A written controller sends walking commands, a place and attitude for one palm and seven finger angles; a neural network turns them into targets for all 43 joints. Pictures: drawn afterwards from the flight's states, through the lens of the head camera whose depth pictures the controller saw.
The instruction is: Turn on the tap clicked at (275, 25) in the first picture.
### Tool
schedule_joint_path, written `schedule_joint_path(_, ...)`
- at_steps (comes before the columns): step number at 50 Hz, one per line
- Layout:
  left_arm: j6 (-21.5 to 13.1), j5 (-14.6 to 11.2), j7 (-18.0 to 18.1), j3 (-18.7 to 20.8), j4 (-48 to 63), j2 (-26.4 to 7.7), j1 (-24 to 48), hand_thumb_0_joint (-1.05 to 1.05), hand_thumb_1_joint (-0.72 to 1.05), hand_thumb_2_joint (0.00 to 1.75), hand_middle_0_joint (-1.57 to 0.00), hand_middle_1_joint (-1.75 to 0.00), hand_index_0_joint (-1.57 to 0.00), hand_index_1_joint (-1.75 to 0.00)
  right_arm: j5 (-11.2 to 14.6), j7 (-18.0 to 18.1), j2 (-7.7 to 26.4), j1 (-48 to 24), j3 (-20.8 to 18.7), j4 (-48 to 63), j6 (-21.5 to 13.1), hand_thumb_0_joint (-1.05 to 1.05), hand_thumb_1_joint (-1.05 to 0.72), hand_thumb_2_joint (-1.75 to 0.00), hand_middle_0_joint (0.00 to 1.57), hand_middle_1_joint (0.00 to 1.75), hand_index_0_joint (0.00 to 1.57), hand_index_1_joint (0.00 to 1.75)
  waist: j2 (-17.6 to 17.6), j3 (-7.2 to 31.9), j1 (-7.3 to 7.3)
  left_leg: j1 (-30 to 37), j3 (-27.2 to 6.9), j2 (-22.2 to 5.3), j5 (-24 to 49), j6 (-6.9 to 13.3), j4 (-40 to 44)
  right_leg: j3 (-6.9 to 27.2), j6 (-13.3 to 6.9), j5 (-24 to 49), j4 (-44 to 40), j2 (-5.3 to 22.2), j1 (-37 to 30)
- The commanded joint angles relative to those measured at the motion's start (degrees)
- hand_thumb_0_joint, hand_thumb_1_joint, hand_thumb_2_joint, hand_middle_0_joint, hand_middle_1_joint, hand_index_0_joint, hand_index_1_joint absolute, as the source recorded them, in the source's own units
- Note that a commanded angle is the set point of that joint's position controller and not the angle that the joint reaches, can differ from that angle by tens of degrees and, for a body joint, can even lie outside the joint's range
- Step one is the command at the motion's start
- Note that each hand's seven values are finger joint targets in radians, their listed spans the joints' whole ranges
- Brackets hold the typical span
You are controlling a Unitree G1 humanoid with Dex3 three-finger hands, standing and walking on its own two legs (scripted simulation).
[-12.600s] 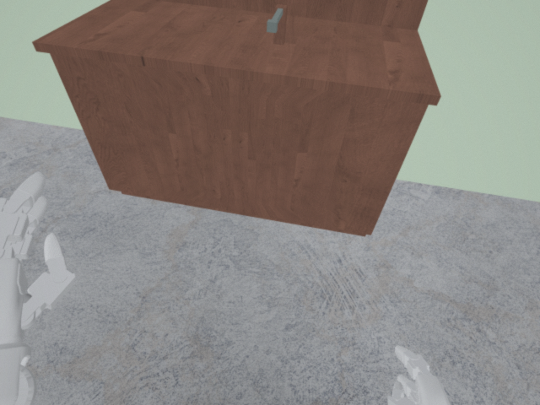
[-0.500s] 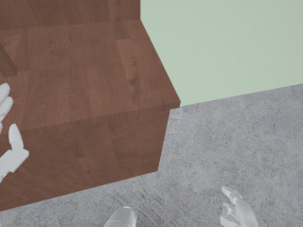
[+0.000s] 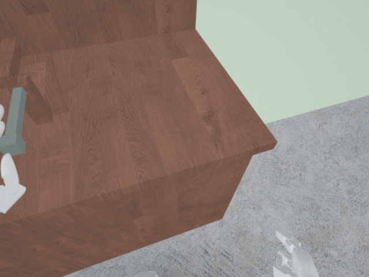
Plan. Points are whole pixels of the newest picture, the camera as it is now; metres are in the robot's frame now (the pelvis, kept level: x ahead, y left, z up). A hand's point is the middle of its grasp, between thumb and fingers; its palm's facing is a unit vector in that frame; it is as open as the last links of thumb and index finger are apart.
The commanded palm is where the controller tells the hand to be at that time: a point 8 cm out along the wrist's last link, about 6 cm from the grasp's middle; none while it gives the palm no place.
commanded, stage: come to a stop and stand still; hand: left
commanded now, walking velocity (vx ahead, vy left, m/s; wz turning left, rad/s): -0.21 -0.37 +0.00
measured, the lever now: (11, 144) +0.30 +0.32 +0.15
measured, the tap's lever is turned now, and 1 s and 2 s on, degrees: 0 5 5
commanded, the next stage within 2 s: look again from close up in 1.58 s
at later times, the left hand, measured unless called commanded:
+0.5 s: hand (8, 182) +0.22 +0.27 +0.17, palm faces +0.41 -0.83 -0.38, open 7.4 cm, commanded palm +0.18 +0.30 +0.19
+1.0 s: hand (8, 182) +0.23 +0.29 +0.15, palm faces +0.35 -0.85 -0.40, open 7.4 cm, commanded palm +0.18 +0.31 +0.19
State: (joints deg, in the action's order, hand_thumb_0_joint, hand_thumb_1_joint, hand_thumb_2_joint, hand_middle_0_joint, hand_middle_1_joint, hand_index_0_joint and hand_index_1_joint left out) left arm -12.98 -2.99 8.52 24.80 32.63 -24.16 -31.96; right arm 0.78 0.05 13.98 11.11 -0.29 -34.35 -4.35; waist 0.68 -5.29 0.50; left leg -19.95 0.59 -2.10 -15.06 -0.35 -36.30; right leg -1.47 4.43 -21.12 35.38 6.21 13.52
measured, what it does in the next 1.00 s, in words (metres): steps on the spot: right foot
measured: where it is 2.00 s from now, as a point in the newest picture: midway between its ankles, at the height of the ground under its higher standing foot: outside the picture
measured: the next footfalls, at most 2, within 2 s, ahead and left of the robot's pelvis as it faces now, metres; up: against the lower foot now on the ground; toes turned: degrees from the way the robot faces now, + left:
right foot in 0.32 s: +0.08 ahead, -0.03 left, +0.00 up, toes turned -4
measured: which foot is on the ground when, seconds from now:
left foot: down 0.00-1.00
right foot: down 0.00-0.00, up 0.02-0.30, down 0.32-1.00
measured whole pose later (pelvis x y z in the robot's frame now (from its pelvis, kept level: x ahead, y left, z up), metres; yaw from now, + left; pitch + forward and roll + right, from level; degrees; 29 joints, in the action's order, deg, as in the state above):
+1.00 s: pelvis +0.02 +0.03 +0.01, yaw +1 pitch +2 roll +0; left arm -15.9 -7.9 6.7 19.2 20.9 -26.8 -26.9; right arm 1.5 -1.4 15.1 17.4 1.1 -35.3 -10.1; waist -1.9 -2.7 -2.1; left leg -17.4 -0.8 2.5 -15.7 1.5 -31.6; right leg -7.6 -5.9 -14.9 30.1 -3.0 17.4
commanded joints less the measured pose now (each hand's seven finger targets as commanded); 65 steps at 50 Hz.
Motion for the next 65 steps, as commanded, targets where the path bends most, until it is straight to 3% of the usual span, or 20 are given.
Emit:
schedule_joint_path(1,-1.8,0.2,0.9,3.4,15.5,-7.8,13.1,0.00,0.90,0.90,-0.20,-0.30,-0.20,-0.30,0.0,2.3,4.8,-4.9,-4.1,8.8,-4.7,0.00,-0.90,-0.90,0.20,0.30,0.20,0.30,11.6,14.6,-0.35,23.1,-18.9,-14.7,41.0,9.4,14.7,2.4,-3.3,-12.8,24.8,-7.2,13.7)
schedule_joint_path(2,-0.5,0.4,1.0,2.7,11.8,-6.3,11.2,0.00,0.90,0.90,-0.20,-0.30,-0.20,-0.30,-0.3,2.2,4.2,-4.1,-3.6,8.1,-5.1,0.00,-0.90,-0.90,0.20,0.30,0.20,0.30,5.0,12.7,0.01,24.5,-16.7,-12.9,47.1,8.6,14.2,1.4,-3.4,-10.5,21.8,-7.7,16.0)
schedule_joint_path(5,1.0,0.2,1.3,2.8,23.4,-8.3,15.4,0.00,0.90,0.90,-0.20,-0.30,-0.20,-0.30,-0.5,1.0,3.4,-6.5,-3.1,8.4,-6.5,0.00,-0.90,-0.90,0.20,0.30,0.20,0.30,13.5,16.9,-0.36,27.1,-11.7,-11.8,49.5,3.3,13.2,0.8,-3.8,-3.9,14.9,-6.1,11.6)
schedule_joint_path(11,2.0,-0.9,-0.6,6.0,15.6,-8.8,0.9,0.00,0.90,0.90,-0.20,-0.30,-0.20,-0.30,-1.5,0.8,3.2,-5.6,-2.2,10.1,-5.4,0.00,-0.90,-0.90,0.20,0.30,0.20,0.30,14.4,10.9,-0.68,12.3,-9.0,-12.7,31.1,1.0,16.9,-0.7,-5.2,3.3,-2.9,-8.2,1.5)
schedule_joint_path(14,3.5,-1.5,-1.2,7.0,7.5,-8.2,0.7,0.00,0.90,0.90,-0.20,-0.30,-0.20,-0.30,-1.2,2.2,3.2,-5.7,-1.8,10.1,-3.6,0.00,-0.90,-0.90,0.20,0.30,0.20,0.30,8.3,9.3,-0.71,4.8,-8.0,-13.2,17.0,1.3,17.5,0.6,-4.8,9.2,-10.7,-8.0,-5.2)
schedule_joint_path(20,5.6,-1.5,-0.9,0.5,3.2,-3.4,9.1,0.00,0.90,0.90,-0.20,-0.30,-0.20,-0.30,0.3,3.1,3.6,-7.3,-1.0,9.8,-2.5,0.00,-0.90,-0.90,0.20,0.30,0.20,0.30,-3.4,11.4,-0.48,4.4,-2.9,-3.9,-3.5,0.6,14.2,9.5,-6.3,10.7,-20.5,-2.9,-7.1)
schedule_joint_path(24,6.3,-0.5,0.4,-2.9,7.1,-3.3,15.2,0.00,0.90,0.90,-0.20,-0.30,-0.20,-0.30,0.1,3.5,3.6,-7.0,-0.4,9.3,-2.3,0.00,-0.90,-0.90,0.20,0.30,0.20,0.30,-2.6,9.0,-0.77,8.8,-1.3,-1.5,-3.5,1.3,10.9,12.9,-5.7,-3.4,-27.5,0.3,0.3)
schedule_joint_path(29,5.1,0.3,2.7,-0.6,11.4,-6.1,16.2,0.00,0.90,0.90,-0.20,-0.30,-0.20,-0.30,-0.3,4.3,4.1,-7.3,-0.7,8.7,-2.5,0.00,-0.90,-0.90,0.20,0.30,0.20,0.30,5.3,8.4,-1.18,8.3,-2.7,-1.9,-0.8,1.8,14.5,9.9,-4.9,0.8,-25.9,-0.5,-3.0)
schedule_joint_path(30,-6.2,1.0,1.5,11.6,31.8,-53.8,66.4,0.00,0.90,0.90,-0.20,-0.30,-0.20,-0.30,7.0,8.4,7.7,3.3,11.2,19.2,-0.3,0.00,-0.90,-0.90,0.20,0.30,0.20,0.30,11.2,4.7,2.60,-2.2,-7.0,2.2,-3.3,4.2,9.0,7.7,-2.8,-0.4,-18.5,-2.7,-1.3)
schedule_joint_path(31,-2.5,1.7,1.5,13.0,0.6,-24.1,46.5,0.00,0.90,0.90,-0.20,-0.30,-0.20,-0.30,4.4,6.5,-0.4,1.1,2.4,11.5,-4.5,0.00,-0.90,-0.90,0.20,0.30,0.20,0.30,1.2,8.4,-0.32,2.5,-7.2,-6.2,-2.4,4.2,7.1,6.3,-4.2,-4.5,-15.1,1.9,3.0)
schedule_joint_path(32,-0.9,0.7,1.9,9.3,-3.0,-19.5,37.1,0.00,0.90,0.90,-0.20,-0.30,-0.20,-0.30,1.3,4.0,3.0,-2.3,2.5,8.8,-5.2,0.00,-0.90,-0.90,0.20,0.30,0.20,0.30,-0.2,8.5,-0.74,4.6,-5.9,-4.0,-1.0,3.4,9.8,5.7,-4.1,-3.4,-17.2,-0.5,3.4)
schedule_joint_path(33,-1.0,-0.3,2.3,9.9,-4.9,-21.1,34.5,0.00,0.90,0.90,-0.20,-0.30,-0.20,-0.30,0.5,3.5,7.4,-1.5,0.9,9.1,-4.7,0.00,-0.90,-0.90,0.20,0.30,0.20,0.30,2.5,10.7,-1.90,5.7,-5.2,-1.8,-1.4,2.7,8.3,6.1,-4.8,-1.8,-18.3,-0.3,3.6)
schedule_joint_path(36,-2.8,-2.8,-0.4,4.5,-7.2,-14.0,15.9,0.00,0.90,0.90,-0.20,-0.30,-0.20,-0.30,-0.5,0.8,8.4,2.1,-1.3,11.1,-5.4,0.00,-0.90,-0.90,0.20,0.30,0.20,0.30,7.5,13.8,-2.80,2.2,-3.3,-0.7,-0.4,2.4,6.2,7.7,-5.9,8.5,-16.0,1.6,-1.6)
schedule_joint_path(40,-5.1,-5.9,-0.5,-0.6,-5.6,-6.9,0.9,0.00,0.90,0.90,-0.20,-0.30,-0.20,-0.30,1.7,-2.8,7.3,1.9,-1.7,10.7,-7.4,0.00,-0.90,-0.90,0.20,0.30,0.20,0.30,0.6,13.3,-4.90,0.8,-3.2,0.2,7.4,2.8,4.1,7.3,-4.6,23.1,-13.8,3.2,-5.8)
schedule_joint_path(44,-7.4,-6.3,0.3,7.4,-0.9,-15.5,8.4,0.00,0.90,0.90,-0.20,-0.30,-0.20,-0.30,1.3,-2.0,8.0,1.8,-2.4,10.7,-8.8,0.00,-0.90,-0.90,0.20,0.30,0.20,0.30,-12.4,12.3,-3.72,1.4,-4.6,1.0,7.2,2.0,4.2,7.5,-5.6,25.1,-13.4,4.5,-3.3)
schedule_joint_path(45,-8.0,-5.9,0.6,9.6,2.8,-19.6,12.9,0.00,0.90,0.90,-0.20,-0.30,-0.20,-0.30,1.3,-1.5,8.3,0.2,-1.6,10.3,-8.8,0.00,-0.90,-0.90,0.20,0.30,0.20,0.30,-8.8,12.6,-2.90,3.8,-5.1,0.9,7.2,2.0,5.3,8.0,-6.6,22.5,-12.4,4.4,-1.2)
schedule_joint_path(51,-7.6,-4.2,0.2,2.4,6.9,-15.0,21.6,0.00,0.90,0.90,-0.20,-0.30,-0.20,-0.30,1.0,-0.8,8.4,0.4,-0.9,7.4,-10.9,0.00,-0.90,-0.90,0.20,0.30,0.20,0.30,9.1,15.3,-2.78,7.7,-7.8,-0.4,10.8,2.6,8.6,6.7,-7.0,17.3,-10.4,2.0,-2.5)
schedule_joint_path(55,-6.3,-3.8,0.1,-0.1,6.0,-11.1,18.1,0.00,0.90,0.90,-0.20,-0.30,-0.20,-0.30,1.6,-1.9,8.2,-0.7,-1.2,7.6,-11.5,0.00,-0.90,-0.90,0.20,0.30,0.20,0.30,6.7,16.4,-3.00,9.2,-9.3,-1.2,17.1,1.8,9.9,5.2,-6.6,18.5,-8.3,0.4,-3.2)
schedule_joint_path(59,-5.2,-4.5,-0.5,2.4,0.3,-10.4,14.1,0.00,0.90,0.90,-0.20,-0.30,-0.20,-0.30,1.4,-1.8,8.0,-0.9,-2.1,8.3,-9.2,0.00,-0.90,-0.90,0.20,0.30,0.20,0.30,-1.4,12.1,-2.97,4.8,-9.1,-1.3,14.8,0.3,11.3,3.5,-6.4,18.3,-10.4,1.2,-3.6)
schedule_joint_path(65,-4.1,-5.5,-1.6,3.0,-1.7,-9.9,11.8,0.00,0.90,0.90,-0.20,-0.30,-0.20,-0.30,2.1,-1.2,7.1,-4.4,-1.9,9.6,-6.6,0.00,-0.90,-0.90,0.20,0.30,0.20,0.30,0.8,10.8,-2.53,5.7,-10.5,-2.3,9.7,0.4,15.8,2.8,-6.1,12.7,-10.9,0.0,-1.5)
